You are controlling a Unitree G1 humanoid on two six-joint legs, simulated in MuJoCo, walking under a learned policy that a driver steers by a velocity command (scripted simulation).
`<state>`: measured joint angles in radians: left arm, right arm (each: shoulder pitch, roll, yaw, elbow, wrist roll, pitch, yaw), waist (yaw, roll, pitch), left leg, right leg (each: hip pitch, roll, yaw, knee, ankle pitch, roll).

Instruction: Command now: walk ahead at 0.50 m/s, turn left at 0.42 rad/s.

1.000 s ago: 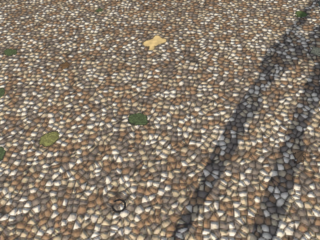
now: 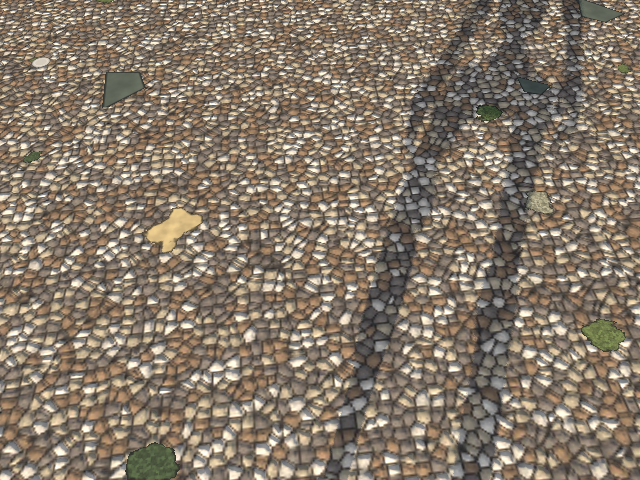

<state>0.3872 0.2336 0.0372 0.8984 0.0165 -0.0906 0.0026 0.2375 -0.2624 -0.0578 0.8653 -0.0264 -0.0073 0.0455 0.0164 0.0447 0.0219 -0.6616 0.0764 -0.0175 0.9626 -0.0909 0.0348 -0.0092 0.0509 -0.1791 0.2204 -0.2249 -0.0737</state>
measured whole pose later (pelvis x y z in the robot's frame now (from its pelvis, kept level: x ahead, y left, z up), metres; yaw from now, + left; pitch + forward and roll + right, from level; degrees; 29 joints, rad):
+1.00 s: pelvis +0.55 +0.09 +0.00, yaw +21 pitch +0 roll +0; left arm 0.33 0.24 0.04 0.89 0.01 -0.08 -0.01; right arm 0.25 -0.27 -0.03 0.86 -0.04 -0.04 0.03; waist 0.01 0.04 0.04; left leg -0.50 0.04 -0.03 1.06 -0.27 0.05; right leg -0.16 0.07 -0.07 0.33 -0.17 -0.09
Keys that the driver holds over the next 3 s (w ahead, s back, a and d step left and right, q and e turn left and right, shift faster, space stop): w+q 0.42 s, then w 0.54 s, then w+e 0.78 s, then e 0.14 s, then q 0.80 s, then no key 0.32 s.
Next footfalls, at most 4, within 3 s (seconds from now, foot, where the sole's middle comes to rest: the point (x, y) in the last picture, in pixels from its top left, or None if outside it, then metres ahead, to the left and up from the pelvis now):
0.22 left None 0.27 0.10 -0.78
0.78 right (334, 423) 0.62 0.04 -0.78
1.30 left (220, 349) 0.81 0.31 -0.78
1.82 right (308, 258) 1.09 0.11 -0.78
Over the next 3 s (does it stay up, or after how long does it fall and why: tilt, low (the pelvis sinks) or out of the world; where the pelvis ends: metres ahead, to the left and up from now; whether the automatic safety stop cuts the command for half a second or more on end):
stays up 1.08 0.17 -0.01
